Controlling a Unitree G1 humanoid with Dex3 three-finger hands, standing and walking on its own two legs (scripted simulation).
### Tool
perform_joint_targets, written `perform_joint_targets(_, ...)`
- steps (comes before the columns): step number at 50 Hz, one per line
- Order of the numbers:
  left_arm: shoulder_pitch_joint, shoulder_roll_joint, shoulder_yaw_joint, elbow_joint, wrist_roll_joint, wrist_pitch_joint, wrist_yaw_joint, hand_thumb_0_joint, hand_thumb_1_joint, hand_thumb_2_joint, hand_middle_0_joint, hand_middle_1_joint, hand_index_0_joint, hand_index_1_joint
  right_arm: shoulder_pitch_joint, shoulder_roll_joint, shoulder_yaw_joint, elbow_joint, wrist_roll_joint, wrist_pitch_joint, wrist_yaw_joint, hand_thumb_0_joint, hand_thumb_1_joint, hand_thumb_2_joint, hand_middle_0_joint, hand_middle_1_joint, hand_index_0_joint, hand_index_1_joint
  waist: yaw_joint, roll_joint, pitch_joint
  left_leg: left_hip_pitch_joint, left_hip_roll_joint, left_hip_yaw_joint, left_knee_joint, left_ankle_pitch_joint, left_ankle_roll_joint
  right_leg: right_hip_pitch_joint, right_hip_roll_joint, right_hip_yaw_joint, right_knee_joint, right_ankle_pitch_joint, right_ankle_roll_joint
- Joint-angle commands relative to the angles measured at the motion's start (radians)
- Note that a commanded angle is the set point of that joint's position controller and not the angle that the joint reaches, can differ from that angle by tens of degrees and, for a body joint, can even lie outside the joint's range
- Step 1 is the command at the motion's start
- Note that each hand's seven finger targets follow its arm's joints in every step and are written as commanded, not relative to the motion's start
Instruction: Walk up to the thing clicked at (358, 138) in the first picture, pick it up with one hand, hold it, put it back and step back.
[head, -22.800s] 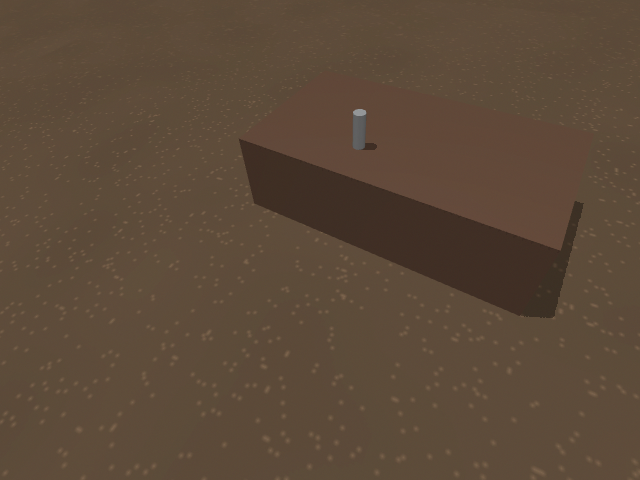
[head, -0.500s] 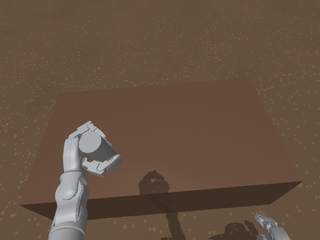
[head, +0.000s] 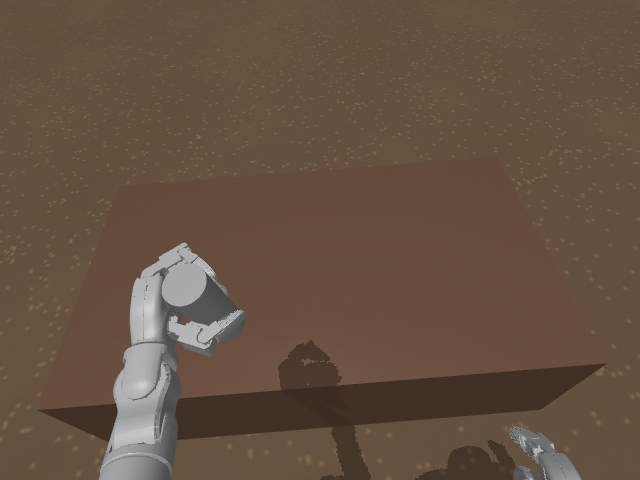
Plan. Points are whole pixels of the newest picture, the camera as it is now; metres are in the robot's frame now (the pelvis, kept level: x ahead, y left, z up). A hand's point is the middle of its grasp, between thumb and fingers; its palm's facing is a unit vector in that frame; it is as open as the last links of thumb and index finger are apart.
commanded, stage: hold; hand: left
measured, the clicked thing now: (208, 306) +0.33 +0.16 +0.05
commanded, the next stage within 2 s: crouch in 0.08 s
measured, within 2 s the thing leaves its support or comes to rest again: neither
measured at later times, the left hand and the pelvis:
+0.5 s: hand (212, 300) +0.36 +0.17 +0.01, palm faces +0.08 -1.00 +0.00, open 8.3 cm; pelvis -0.01 +0.00 -0.02, yaw +0 degrees
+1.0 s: hand (230, 293) +0.45 +0.18 -0.13, palm faces +0.11 -0.99 -0.01, open 8.3 cm; pelvis -0.04 +0.00 -0.14, yaw -2 degrees
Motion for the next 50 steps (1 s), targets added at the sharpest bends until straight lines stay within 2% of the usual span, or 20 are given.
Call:
perform_joint_targets(1,-0.34,0.167,0.076,-0.298,-0.01,-0.095,0.012,0.0,0.183,1.35,-1.351,-1.543,-1.372,-1.543,-0.025,-0.137,-0.046,-0.126,-0.005,-0.042,-0.01,0.0,-0.92,-0.906,0.2,0.3,0.2,0.3,0.006,0.014,-0.332,0.171,-0.035,0.032,-0.105,0.263,0.031,0.113,0.036,-0.039,-0.098,0.3,-0.038)
perform_joint_targets(3,-0.313,0.119,0.037,-0.29,-0.015,-0.088,0.009,0.0,0.181,1.336,-1.355,-1.543,-1.378,-1.54,-0.039,-0.13,-0.036,-0.138,-0.001,-0.043,-0.013,0.0,-0.924,-0.906,0.2,0.3,0.2,0.3,-0.001,0.001,-0.298,0.168,-0.036,0.035,-0.11,0.252,0.029,0.106,0.038,-0.039,-0.102,0.293,-0.038)
perform_joint_targets(6,-0.295,0.144,0.068,-0.252,-0.014,-0.079,0.018,0.0,0.19,1.342,-1.343,-1.53,-1.364,-1.529,-0.026,-0.139,-0.044,-0.122,0.0,-0.042,-0.014,0.0,-0.918,-0.906,0.2,0.3,0.2,0.3,0.0,-0.005,-0.284,0.156,-0.032,0.031,-0.117,0.241,0.029,0.098,0.041,-0.043,-0.103,0.281,-0.04)
perform_joint_targets(8,-0.313,0.125,0.042,-0.269,-0.008,-0.081,0.016,0.0,0.161,1.349,-1.34,-1.539,-1.361,-1.54,-0.025,-0.136,-0.042,-0.126,-0.003,-0.04,-0.011,0.0,-0.919,-0.906,0.2,0.3,0.2,0.3,-0.003,0.012,-0.284,0.162,-0.029,0.028,-0.117,0.249,0.026,0.088,0.042,-0.045,-0.096,0.282,-0.043)
perform_joint_targets(9,-0.307,0.125,0.046,-0.258,-0.009,-0.078,0.014,0.0,0.241,1.418,-1.345,-1.53,-1.358,-1.539,-0.026,-0.135,-0.043,-0.124,-0.003,-0.04,-0.011,0.0,-0.893,-0.908,0.201,0.301,0.201,0.301,-0.002,0.025,-0.273,0.161,-0.029,0.027,-0.119,0.249,0.025,0.08,0.042,-0.047,-0.097,0.277,-0.044)
perform_joint_targets(12,-0.324,0.114,0.038,-0.23,-0.013,-0.077,0.011,0.0,0.288,1.294,-1.375,-1.469,-1.39,-1.467,-0.029,-0.137,-0.043,-0.125,0.0,-0.044,-0.01,0.0,-0.887,-0.899,0.201,0.3,0.201,0.3,-0.013,-0.015,-0.252,0.142,-0.03,0.029,-0.112,0.237,0.031,0.07,0.039,-0.044,-0.1,0.28,-0.04)
perform_joint_targets(15,-0.298,0.131,0.061,-0.145,-0.01,-0.084,0.0,0.0,0.285,1.281,-1.364,-1.458,-1.38,-1.454,-0.017,-0.144,-0.052,-0.108,-0.004,-0.042,-0.005,0.0,-0.882,-0.897,0.201,0.3,0.201,0.3,-0.011,-0.013,-0.25,0.119,-0.027,0.024,-0.096,0.245,0.031,0.04,0.042,-0.047,-0.082,0.278,-0.042)
perform_joint_targets(16,-0.35,0.109,0.043,-0.156,-0.011,-0.096,-0.002,0.0,0.285,1.271,-1.376,-1.464,-1.394,-1.458,-0.017,-0.139,-0.048,-0.108,-0.007,-0.046,-0.002,0.0,-0.884,-0.897,0.201,0.3,0.201,0.3,-0.02,-0.011,-0.222,0.1,-0.025,0.023,-0.091,0.226,0.031,0.02,0.041,-0.046,-0.073,0.265,-0.043)
perform_joint_targets(17,-0.382,0.132,0.07,-0.151,-0.013,-0.109,-0.001,0.0,0.266,1.286,-1.376,-1.47,-1.392,-1.467,-0.014,-0.141,-0.051,-0.102,-0.01,-0.049,0.0,0.0,-0.887,-0.898,0.201,0.3,0.201,0.3,-0.018,-0.003,-0.235,0.084,-0.028,0.023,-0.078,0.213,0.032,0.002,0.039,-0.042,-0.067,0.255,-0.043)
perform_joint_targets(22,-0.455,0.137,0.096,0.009,-0.002,-0.175,-0.01,0.0,0.259,1.269,-1.351,-1.449,-1.366,-1.447,0.011,-0.149,-0.059,-0.079,-0.022,-0.051,0.012,0.0,-0.889,-0.898,0.201,0.3,0.201,0.3,-0.033,-0.013,-0.259,-0.007,-0.026,0.016,0.005,0.185,0.034,-0.104,0.035,-0.033,0.015,0.227,-0.048)
perform_joint_targets(23,-0.491,0.172,0.131,0.021,-0.001,-0.197,-0.012,0.0,0.256,1.28,-1.351,-1.452,-1.365,-1.452,0.018,-0.153,-0.061,-0.073,-0.027,-0.052,0.013,0.0,-0.887,-0.899,0.201,0.3,0.201,0.3,-0.034,-0.008,-0.289,-0.019,-0.025,0.013,0.032,0.187,0.036,-0.131,0.034,-0.03,0.034,0.224,-0.048)
perform_joint_targets(25,-0.568,0.171,0.127,0.096,0.004,-0.236,-0.02,0.0,0.245,1.271,-1.36,-1.459,-1.376,-1.457,0.03,-0.152,-0.06,-0.071,-0.035,-0.056,0.021,0.0,-0.89,-0.899,0.201,0.3,0.201,0.3,-0.051,-0.016,-0.299,-0.09,-0.026,0.008,0.087,0.146,0.036,-0.199,0.035,-0.026,0.087,0.189,-0.049)
perform_joint_targets(27,-0.626,0.21,0.15,0.147,0.007,-0.276,-0.028,0.0,0.23,1.295,-1.371,-1.483,-1.387,-1.482,0.048,-0.16,-0.059,-0.069,-0.042,-0.056,0.022,0.0,-0.892,-0.899,0.201,0.3,0.201,0.3,-0.065,-0.002,-0.382,-0.126,-0.027,0.008,0.164,0.157,0.041,-0.268,0.035,-0.019,0.15,0.195,-0.047)
perform_joint_targets(30,-0.736,0.275,0.184,0.174,0.013,-0.331,-0.039,0.0,0.188,1.299,-1.389,-1.495,-1.403,-1.497,0.075,-0.167,-0.052,-0.067,-0.057,-0.056,0.029,0.0,-0.901,-0.902,0.2,0.3,0.201,0.3,-0.057,0.078,-0.519,-0.143,-0.025,-0.011,0.254,0.204,0.033,-0.376,0.039,-0.032,0.254,0.191,-0.059)
perform_joint_targets(32,-0.762,0.27,0.195,0.235,0.01,-0.346,-0.043,0.0,0.166,1.291,-1.375,-1.479,-1.385,-1.484,0.085,-0.171,-0.044,-0.071,-0.065,-0.047,0.033,0.0,-0.901,-0.903,0.2,0.3,0.2,0.3,-0.061,0.092,-0.567,-0.197,-0.026,-0.02,0.301,0.211,0.03,-0.421,0.04,-0.038,0.304,0.186,-0.065)
perform_joint_targets(35,-0.806,0.33,0.23,0.302,0.025,-0.351,-0.049,0.0,0.165,1.278,-1.383,-1.473,-1.391,-1.48,0.096,-0.183,-0.039,-0.061,-0.07,-0.037,0.035,0.0,-0.906,-0.903,0.2,0.3,0.2,0.3,-0.056,0.102,-0.64,-0.272,-0.026,-0.016,0.373,0.22,0.039,-0.466,0.043,-0.032,0.359,0.201,-0.065)
perform_joint_targets(42,-0.92,0.397,0.293,0.341,0.039,-0.337,-0.052,0.0,0.193,1.247,-1.383,-1.454,-1.393,-1.456,0.128,-0.203,-0.04,-0.039,-0.078,-0.01,0.044,0.0,-0.92,-0.905,0.2,0.3,0.2,0.3,-0.086,0.105,-0.745,-0.377,-0.02,-0.032,0.472,0.218,0.044,-0.543,0.046,-0.039,0.467,0.204,-0.069)
perform_joint_targets(45,-0.944,0.398,0.286,0.38,0.052,-0.325,-0.053,0.0,0.218,1.253,-1.39,-1.458,-1.399,-1.46,0.14,-0.197,-0.035,-0.027,-0.079,-0.006,0.045,0.0,-0.924,-0.906,0.2,0.3,0.2,0.3,-0.108,0.072,-0.729,-0.472,-0.02,-0.021,0.527,0.202,0.058,-0.542,0.046,-0.025,0.481,0.229,-0.059)
perform_joint_targets(46,-0.964,0.428,0.307,0.371,0.056,-0.325,-0.046,0.0,0.198,1.25,-1.388,-1.455,-1.396,-1.458,0.145,-0.193,-0.034,-0.022,-0.081,-0.003,0.047,0.0,-0.925,-0.907,0.2,0.3,0.2,0.3,-0.106,0.058,-0.731,-0.523,-0.021,-0.014,0.544,0.172,0.063,-0.516,0.045,-0.007,0.478,0.224,-0.053)
perform_joint_targets(50,-0.997,0.462,0.329,0.39,0.081,-0.314,-0.037,0.0,0.18,1.263,-1.393,-1.469,-1.402,-1.473,0.142,-0.198,-0.031,-0.022,-0.084,0.007,0.06,0.0,-0.925,-0.907,0.2,0.3,0.2,0.3,-0.108,0.109,-0.736,-0.532,-0.017,-0.025,0.57,0.128,0.057,-0.633,0.05,-0.027,0.529,0.139,-0.066)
